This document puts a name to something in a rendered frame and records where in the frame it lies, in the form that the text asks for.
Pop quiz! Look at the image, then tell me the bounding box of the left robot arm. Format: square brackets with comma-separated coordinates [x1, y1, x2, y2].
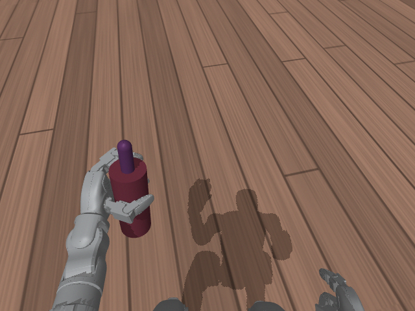
[49, 213, 110, 311]

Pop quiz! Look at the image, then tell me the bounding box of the bottle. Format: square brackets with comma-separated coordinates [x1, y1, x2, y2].
[108, 140, 151, 238]

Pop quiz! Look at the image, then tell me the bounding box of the left robot hand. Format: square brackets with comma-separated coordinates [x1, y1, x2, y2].
[80, 148, 154, 224]

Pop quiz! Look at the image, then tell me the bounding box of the right robot hand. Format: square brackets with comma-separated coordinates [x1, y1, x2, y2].
[315, 268, 365, 311]

